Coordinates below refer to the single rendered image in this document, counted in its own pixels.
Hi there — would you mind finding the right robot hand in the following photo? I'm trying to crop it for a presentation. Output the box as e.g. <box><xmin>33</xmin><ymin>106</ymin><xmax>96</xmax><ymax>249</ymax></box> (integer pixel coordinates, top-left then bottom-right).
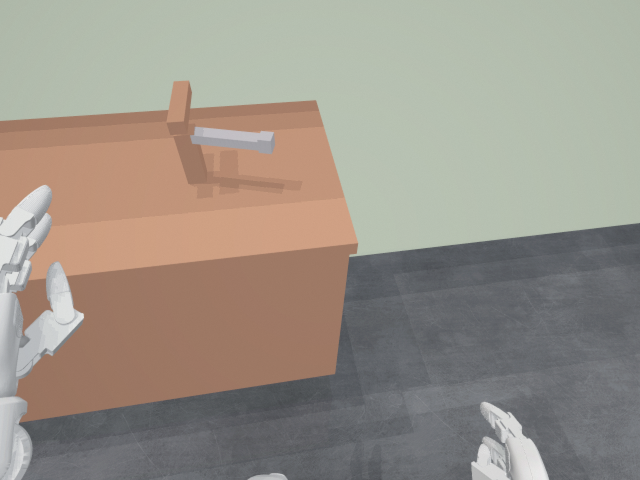
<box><xmin>471</xmin><ymin>402</ymin><xmax>549</xmax><ymax>480</ymax></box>

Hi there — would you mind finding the counter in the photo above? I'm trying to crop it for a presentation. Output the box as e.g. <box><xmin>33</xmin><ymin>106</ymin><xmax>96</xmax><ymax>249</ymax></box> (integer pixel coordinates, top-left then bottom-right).
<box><xmin>0</xmin><ymin>81</ymin><xmax>358</xmax><ymax>423</ymax></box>

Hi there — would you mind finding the left robot hand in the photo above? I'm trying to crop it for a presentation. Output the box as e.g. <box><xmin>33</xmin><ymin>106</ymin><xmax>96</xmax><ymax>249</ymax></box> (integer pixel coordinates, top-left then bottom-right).
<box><xmin>0</xmin><ymin>185</ymin><xmax>84</xmax><ymax>398</ymax></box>

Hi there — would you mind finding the tap lever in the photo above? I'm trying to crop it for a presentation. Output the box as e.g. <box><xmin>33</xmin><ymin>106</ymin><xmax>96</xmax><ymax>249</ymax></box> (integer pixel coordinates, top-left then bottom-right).
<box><xmin>190</xmin><ymin>127</ymin><xmax>275</xmax><ymax>154</ymax></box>

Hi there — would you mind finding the robot left forearm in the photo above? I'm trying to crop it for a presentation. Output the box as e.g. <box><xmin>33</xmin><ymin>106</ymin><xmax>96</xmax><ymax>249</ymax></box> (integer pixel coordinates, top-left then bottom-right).
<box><xmin>0</xmin><ymin>396</ymin><xmax>33</xmax><ymax>480</ymax></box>

